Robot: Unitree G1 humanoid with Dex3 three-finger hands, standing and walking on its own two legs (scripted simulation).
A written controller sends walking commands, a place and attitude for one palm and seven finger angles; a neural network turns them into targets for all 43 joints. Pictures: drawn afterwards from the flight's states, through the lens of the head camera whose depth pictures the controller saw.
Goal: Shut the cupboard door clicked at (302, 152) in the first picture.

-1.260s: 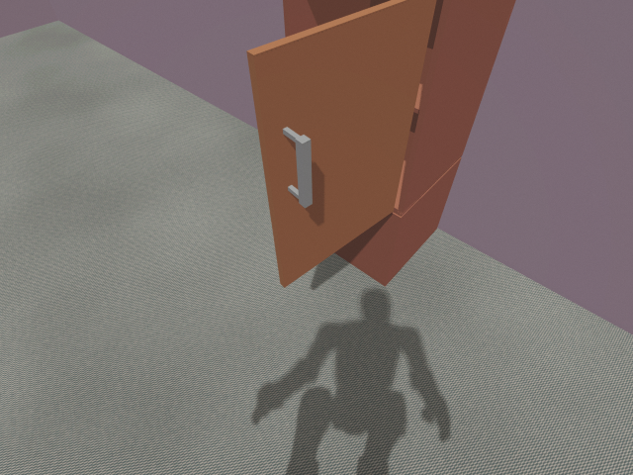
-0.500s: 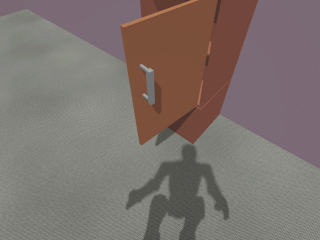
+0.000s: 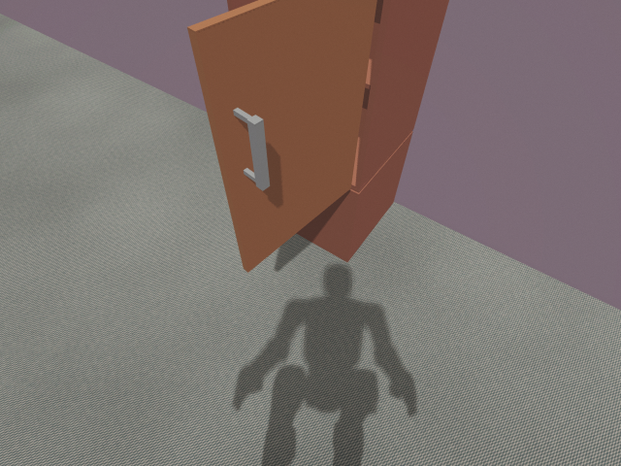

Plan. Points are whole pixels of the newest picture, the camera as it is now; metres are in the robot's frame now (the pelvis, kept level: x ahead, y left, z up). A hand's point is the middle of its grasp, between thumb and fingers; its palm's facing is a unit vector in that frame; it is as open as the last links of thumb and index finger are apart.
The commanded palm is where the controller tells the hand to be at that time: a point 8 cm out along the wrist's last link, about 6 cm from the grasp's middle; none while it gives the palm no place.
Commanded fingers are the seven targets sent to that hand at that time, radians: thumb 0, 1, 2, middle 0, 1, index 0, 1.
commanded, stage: walk around to get in front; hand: left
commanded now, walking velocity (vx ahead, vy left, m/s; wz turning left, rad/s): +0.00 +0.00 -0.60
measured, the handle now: (252, 150) +0.60 +0.15 +0.04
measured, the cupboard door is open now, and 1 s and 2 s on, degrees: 82 82 82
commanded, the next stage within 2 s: none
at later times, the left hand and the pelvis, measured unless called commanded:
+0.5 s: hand out of the picture +0.07 +0.15 -0.16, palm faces -0.20 -0.94 -0.27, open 7.4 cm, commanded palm none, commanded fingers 0.00 0.90 0.90 -0.20 -0.30 -0.20 -0.30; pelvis -0.02 -0.04 +0.00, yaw -15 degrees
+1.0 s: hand (244, 439) +0.18 +0.11 -0.17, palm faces -0.51 -0.82 -0.24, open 7.4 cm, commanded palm none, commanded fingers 0.00 0.90 0.90 -0.20 -0.30 -0.20 -0.30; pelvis -0.02 -0.03 -0.01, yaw -33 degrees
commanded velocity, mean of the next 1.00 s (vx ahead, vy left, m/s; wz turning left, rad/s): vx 0.00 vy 0.00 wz -0.60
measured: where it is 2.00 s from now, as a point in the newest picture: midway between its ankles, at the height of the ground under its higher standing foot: outside the picture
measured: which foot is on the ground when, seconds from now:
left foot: down 0.00-0.26, up 0.28-0.66, down 0.68-1.00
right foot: down 0.00-0.04, up 0.06-0.24, down 0.26-0.68, up 0.70-1.00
